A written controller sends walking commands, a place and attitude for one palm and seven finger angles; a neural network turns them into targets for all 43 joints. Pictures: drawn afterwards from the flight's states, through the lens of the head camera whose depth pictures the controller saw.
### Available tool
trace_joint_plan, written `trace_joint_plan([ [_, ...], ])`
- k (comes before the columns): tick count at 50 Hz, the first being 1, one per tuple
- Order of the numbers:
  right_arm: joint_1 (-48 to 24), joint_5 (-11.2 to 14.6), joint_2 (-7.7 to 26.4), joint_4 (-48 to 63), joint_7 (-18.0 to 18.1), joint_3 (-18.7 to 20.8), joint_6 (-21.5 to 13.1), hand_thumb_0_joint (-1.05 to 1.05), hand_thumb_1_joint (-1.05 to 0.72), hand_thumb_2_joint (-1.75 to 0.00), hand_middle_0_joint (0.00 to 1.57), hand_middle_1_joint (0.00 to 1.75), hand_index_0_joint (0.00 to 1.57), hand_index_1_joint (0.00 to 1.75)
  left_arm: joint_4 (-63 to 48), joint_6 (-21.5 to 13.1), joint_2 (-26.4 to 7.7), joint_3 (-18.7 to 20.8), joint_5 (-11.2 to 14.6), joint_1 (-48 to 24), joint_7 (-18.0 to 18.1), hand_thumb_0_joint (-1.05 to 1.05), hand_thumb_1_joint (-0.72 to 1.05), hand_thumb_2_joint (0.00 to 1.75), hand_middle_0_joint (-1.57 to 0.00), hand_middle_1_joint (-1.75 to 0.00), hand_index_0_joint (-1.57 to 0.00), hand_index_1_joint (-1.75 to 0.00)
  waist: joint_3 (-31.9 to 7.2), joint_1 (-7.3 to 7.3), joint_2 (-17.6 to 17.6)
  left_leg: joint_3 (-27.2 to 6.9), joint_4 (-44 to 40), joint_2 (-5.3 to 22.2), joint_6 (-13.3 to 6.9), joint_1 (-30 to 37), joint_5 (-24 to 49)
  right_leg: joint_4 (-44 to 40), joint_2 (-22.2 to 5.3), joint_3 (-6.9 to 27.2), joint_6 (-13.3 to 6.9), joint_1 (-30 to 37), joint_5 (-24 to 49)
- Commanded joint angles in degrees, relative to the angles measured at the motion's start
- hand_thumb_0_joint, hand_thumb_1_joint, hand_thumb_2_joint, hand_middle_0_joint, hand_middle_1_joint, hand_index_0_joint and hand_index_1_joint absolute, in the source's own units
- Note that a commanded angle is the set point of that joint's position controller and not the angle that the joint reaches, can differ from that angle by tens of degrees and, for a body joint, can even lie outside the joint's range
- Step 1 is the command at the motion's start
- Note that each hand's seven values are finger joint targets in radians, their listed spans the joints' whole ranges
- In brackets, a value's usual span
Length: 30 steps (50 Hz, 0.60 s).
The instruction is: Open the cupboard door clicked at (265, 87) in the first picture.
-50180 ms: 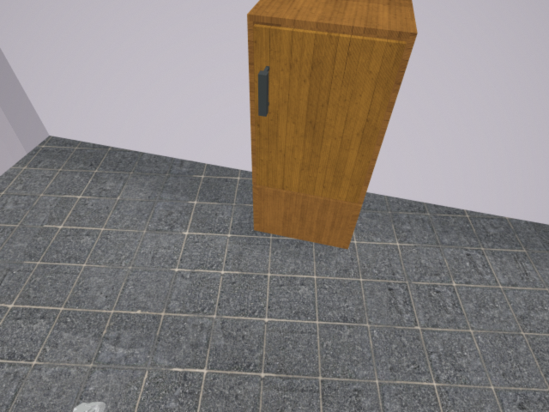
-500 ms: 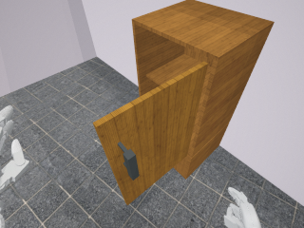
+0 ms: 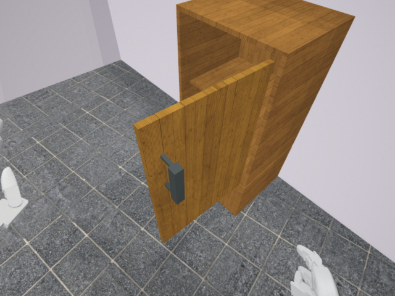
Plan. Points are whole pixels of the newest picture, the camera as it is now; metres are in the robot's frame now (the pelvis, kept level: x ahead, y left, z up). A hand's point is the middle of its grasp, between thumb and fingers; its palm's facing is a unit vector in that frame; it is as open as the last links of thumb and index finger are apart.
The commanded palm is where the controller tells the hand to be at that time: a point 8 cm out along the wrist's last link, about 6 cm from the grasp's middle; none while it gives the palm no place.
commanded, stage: step back with the hand held close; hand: left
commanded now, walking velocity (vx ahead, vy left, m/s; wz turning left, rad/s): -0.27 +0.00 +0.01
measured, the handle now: (171, 178) +0.37 +0.09 -0.01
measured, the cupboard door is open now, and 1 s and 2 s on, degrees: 87 87 87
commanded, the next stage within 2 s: stop stepping back and stand still in 0.64 s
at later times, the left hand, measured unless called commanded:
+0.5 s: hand (41, 250) +0.14 +0.21 +0.17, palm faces +0.29 -0.80 -0.52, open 7.4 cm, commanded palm +0.07 +0.26 +0.19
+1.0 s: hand out of the picture -0.03 +0.20 +0.18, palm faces +0.39 -0.77 -0.51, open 7.4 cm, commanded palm -0.08 +0.23 +0.19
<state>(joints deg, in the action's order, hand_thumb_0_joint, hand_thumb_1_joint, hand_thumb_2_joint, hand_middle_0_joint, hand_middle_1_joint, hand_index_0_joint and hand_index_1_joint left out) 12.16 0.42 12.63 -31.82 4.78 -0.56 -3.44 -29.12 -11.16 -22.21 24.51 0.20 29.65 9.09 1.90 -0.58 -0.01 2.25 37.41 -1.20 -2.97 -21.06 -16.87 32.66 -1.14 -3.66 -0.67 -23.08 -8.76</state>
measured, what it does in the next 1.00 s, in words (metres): walks backwards: right foot, then left foot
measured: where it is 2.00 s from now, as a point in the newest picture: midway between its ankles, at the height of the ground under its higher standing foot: outside the picture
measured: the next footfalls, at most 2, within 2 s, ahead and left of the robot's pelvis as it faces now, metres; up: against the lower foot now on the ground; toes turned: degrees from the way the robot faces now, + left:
right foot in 0.42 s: -0.21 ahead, -0.15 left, +0.00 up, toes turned +1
left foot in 0.68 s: -0.07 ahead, +0.04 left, +0.00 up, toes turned +1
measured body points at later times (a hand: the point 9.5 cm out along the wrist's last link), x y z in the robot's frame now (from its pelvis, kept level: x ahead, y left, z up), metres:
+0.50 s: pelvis -0.08 -0.03 +0.01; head -0.03 -0.03 +0.45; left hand +0.12 +0.25 +0.20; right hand +0.12 -0.25 -0.07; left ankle +0.05 +0.09 -0.72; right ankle -0.17 -0.12 -0.72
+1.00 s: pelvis -0.23 -0.07 +0.01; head -0.22 -0.06 +0.46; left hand -0.06 +0.23 +0.20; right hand -0.07 -0.30 -0.07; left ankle -0.15 +0.04 -0.70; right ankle -0.22 -0.17 -0.72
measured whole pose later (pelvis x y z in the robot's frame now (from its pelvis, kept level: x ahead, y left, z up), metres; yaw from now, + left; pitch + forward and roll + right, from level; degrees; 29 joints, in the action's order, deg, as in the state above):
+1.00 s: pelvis -0.23 -0.07 +0.01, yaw -1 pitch +0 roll +0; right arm 12.9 -0.4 10.9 -35.7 4.1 -0.8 -5.3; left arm -30.6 -9.6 -25.6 24.9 2.2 34.9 8.7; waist 0.6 -0.2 -1.7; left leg 0.2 41.4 -0.7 0.0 -25.8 -16.9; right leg 28.9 1.2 -2.0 -2.3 -13.7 -14.8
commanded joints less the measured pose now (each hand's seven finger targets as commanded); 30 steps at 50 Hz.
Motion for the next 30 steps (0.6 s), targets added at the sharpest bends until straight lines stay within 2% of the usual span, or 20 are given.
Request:
trace_joint_plan([
  [1,-4.0,-0.5,7.7,7.2,0.7,3.3,-3.3,0.0,-0.9,-0.9,0.2,0.3,0.2,0.3,-14.0,-4.3,-12.6,6.9,0.9,-3.9,2.4,0.0,0.9,0.9,-0.2,-0.3,-0.2,-0.3,-5.5,1.37,-3.9,-5.0,0.5,1.9,0.9,1.3,-9.2,-15.7,-10.8,14.9,-4.3,-3.1,-20.2],
  [2,-4.0,-0.6,7.1,6.9,0.7,3.0,-3.4,0.0,-0.9,-0.9,0.2,0.3,0.2,0.3,-14.4,-4.5,-12.7,7.1,1.2,-3.2,2.7,0.0,0.9,0.9,-0.2,-0.3,-0.2,-0.3,-6.6,1.4,-4.2,-5.0,-0.1,2.1,1.0,3.3,-8.5,-15.0,-10.7,13.3,-4.1,-4.0,-19.6],
  [4,-4.6,-0.7,7.9,7.2,1.2,2.9,-3.3,0.0,-0.9,-0.9,0.2,0.3,0.2,0.3,-15.4,-4.8,-13.0,7.9,1.2,-2.3,2.9,0.0,0.9,0.9,-0.2,-0.3,-0.2,-0.3,-5.3,1.27,2.5,-9.4,-8.8,5.1,0.0,0.2,-13.2,-9.8,-6.6,9.2,-1.9,-3.0,-20.7],
  [5,-5.2,-0.9,8.4,7.6,1.5,2.8,-3.6,0.0,-0.9,-0.9,0.2,0.3,0.2,0.3,-16.1,-5.2,-12.8,8.4,0.9,-2.0,3.0,0.0,0.9,0.9,-0.2,-0.3,-0.2,-0.3,-4.2,1.1,8.8,-14.7,-17.4,9.1,-1.5,-7.5,-19.3,-2.5,-2.6,7.1,-0.3,2.8,-18.9],
  [6,-6.4,-1.0,8.9,7.9,1.7,3.0,-4.0,0.0,-0.9,-0.9,0.2,0.3,0.2,0.3,-15.4,-5.3,-12.4,9.3,0.2,-1.5,2.9,0.0,0.9,0.9,-0.2,-0.3,-0.2,-0.3,-4.6,0.6,16.5,-22.7,-28.3,15.3,-4.1,-19.5,-26.3,11.2,2.4,4.4,1.3,14.9,-11.3],
  [7,-5.9,-1.4,7.5,7.8,1.7,3.3,-4.2,0.0,-0.9,-0.9,0.2,0.3,0.2,0.3,-15.5,-5.3,-12.2,9.4,-0.4,-1.9,2.7,0.0,0.9,0.9,-0.2,-0.3,-0.2,-0.3,-5.3,0.31,15.9,-24.9,-30.4,18.1,-5.3,-21.6,-23.9,19.2,4.2,4.6,1.5,17.7,-9.0],
  [8,-5.6,-1.3,7.0,7.4,1.4,3.8,-4.7,0.0,-0.9,-0.9,0.2,0.3,0.2,0.3,-14.7,-5.2,-12.5,9.3,-0.3,-2.2,2.3,0.0,0.9,0.9,-0.2,-0.3,-0.2,-0.3,-6.2,0.59,11.5,-24.1,-28.8,18.4,-5.7,-16.8,-17.9,22.2,4.3,5.9,1.3,14.2,-11.6],
  [10,-5.6,-1.7,6.6,6.5,0.6,4.0,-5.8,0.0,-0.9,-0.9,0.2,0.3,0.2,0.3,-13.8,-5.4,-11.6,8.9,-0.1,-1.1,2.0,0.0,0.9,0.9,-0.2,-0.3,-0.2,-0.3,-5.9,0.33,8.7,-21.0,-24.6,17.3,-6.0,-8.9,-6.1,20.1,3.9,6.4,0.9,8.6,-16.0],
  [13,-4.6,-2.1,6.6,3.9,-0.2,3.7,-6.9,0.0,-0.9,-0.9,0.2,0.3,0.2,0.3,-12.8,-4.9,-9.8,5.9,1.3,2.2,1.4,0.0,0.9,0.9,-0.2,-0.3,-0.2,-0.3,-8.5,0.52,9.9,-17.8,-21.6,15.5,-4.5,7.1,13.8,8.3,3.9,4.6,0.8,3.2,-18.6],
  [16,-4.8,-2.5,7.0,1.6,-0.9,3.4,-7.4,0.0,-0.9,-0.9,0.2,0.3,0.2,0.3,-14.7,-4.2,-9.9,4.2,1.8,0.1,0.8,0.0,0.9,0.9,-0.2,-0.3,-0.2,-0.3,-12.6,0.17,13.5,-15.5,-18.4,14.7,-3.8,17.5,34.4,-1.2,4.1,4.3,0.7,3.9,-13.9],
  [18,-5.7,-2.5,7.2,1.5,-1.4,3.4,-7.1,0.0,-0.9,-0.9,0.2,0.3,0.2,0.3,-15.7,-3.9,-11.3,4.9,2.4,-0.5,0.1,0.0,0.9,0.9,-0.2,-0.3,-0.2,-0.3,-16.3,-0.32,12.8,-14.0,-17.7,14.6,-3.2,21.3,39.7,-3.8,4.6,4.3,0.7,5.8,-12.1],
  [20,-7.1,-2.3,7.1,2.4,-1.7,3.5,-6.1,0.0,-0.9,-0.9,0.2,0.3,0.2,0.3,-16.4,-3.9,-13.1,7.3,3.1,0.7,-0.5,0.0,0.9,0.9,-0.2,-0.3,-0.2,-0.3,-18.2,-1.05,11.1,-11.5,-16.5,14.0,-2.7,21.1,38.2,-8.2,4.1,4.1,0.5,8.6,-8.5],
  [22,-8.6,-1.7,6.8,4.2,-1.8,3.3,-4.8,0.0,-0.9,-0.9,0.2,0.3,0.2,0.3,-16.7,-4.2,-15.1,9.6,3.7,3.4,-1.1,0.0,0.9,0.9,-0.2,-0.3,-0.2,-0.3,-18.4,-1.2,5.8,-6.9,-12.5,10.6,-0.7,17.9,34.1,-12.8,1.8,4.9,0.6,11.9,8.0],
  [23,-9.3,-0.9,5.5,5.3,-1.8,2.9,-3.4,0.0,-0.9,-0.9,0.2,0.3,0.2,0.3,-16.9,-4.4,-16.7,10.9,4.1,3.4,-1.1,0.0,0.9,0.9,-0.2,-0.3,-0.2,-0.3,-18.6,-0.86,-1.8,-2.2,-7.6,7.2,1.1,15.0,27.5,-13.7,-3.5,8.7,0.7,12.2,22.8],
  [24,-10.6,0.1,4.7,6.8,-1.5,2.4,-2.6,0.0,-0.9,-0.9,0.2,0.3,0.2,0.3,-15.4,-4.6,-17.7,12.3,4.2,3.9,-1.1,0.0,0.9,0.9,-0.2,-0.3,-0.2,-0.3,-16.4,-1.04,-10.9,2.1,-0.7,2.5,2.7,7.7,9.3,-14.0,-9.3,11.1,3.3,13.9,45.2],
  [25,-11.5,1.4,5.1,7.7,-1.2,2.6,-2.5,0.0,-0.9,-0.9,0.2,0.3,0.2,0.3,-12.7,-4.3,-17.6,12.7,3.7,5.3,-1.0,0.0,0.9,0.9,-0.2,-0.3,-0.2,-0.3,-13.5,-1.52,-15.4,0.8,8.1,-1.0,3.0,-2.9,-5.9,-11.8,-12.8,12.1,4.8,15.9,57.6],
  [26,-12.7,1.1,4.8,8.2,-0.9,2.3,-2.2,0.0,-0.9,-0.9,0.2,0.3,0.2,0.3,-11.1,-3.6,-18.0,13.8,3.5,7.9,-0.8,0.0,0.9,0.9,-0.2,-0.3,-0.2,-0.3,-13.5,-1.92,-12.8,-2.5,13.1,-1.1,3.0,-8.2,-9.0,-9.8,-15.0,13.3,2.8,16.9,59.6],
  [27,-11.6,0.5,3.1,7.6,-0.6,1.5,-1.7,0.0,-0.9,-0.9,0.2,0.3,0.2,0.3,-10.7,-2.5,-17.1,13.3,3.3,8.7,-1.0,0.0,0.9,0.9,-0.2,-0.3,-0.2,-0.3,-13.3,-1.29,-10.8,-2.2,11.5,0.3,3.3,-10.2,-9.2,-7.2,-14.9,11.7,-0.4,20.2,60.3],
  [28,-11.4,0.2,2.9,7.3,-0.1,0.8,-1.3,0.0,-0.9,-0.9,0.2,0.3,0.2,0.3,-10.7,-1.9,-15.6,11.6,3.0,7.8,-1.0,0.0,0.9,0.9,-0.2,-0.3,-0.2,-0.3,-12.3,-0.67,-7.8,-0.3,8.8,0.3,3.9,-9.0,-8.0,-6.5,-13.2,10.6,-2.4,20.2,60.0],
  [30,-11.0,-0.3,4.1,6.5,0.8,0.6,-0.7,0.0,-0.9,-0.9,0.2,0.3,0.2,0.3,-12.0,-1.6,-14.0,8.6,2.1,4.1,-0.6,0.0,0.9,0.9,-0.2,-0.3,-0.2,-0.3,-10.3,0.73,-2.2,1.5,1.6,-0.3,3.9,-3.7,-1.3,-6.4,-10.3,10.0,-1.5,18.0,59.3],
])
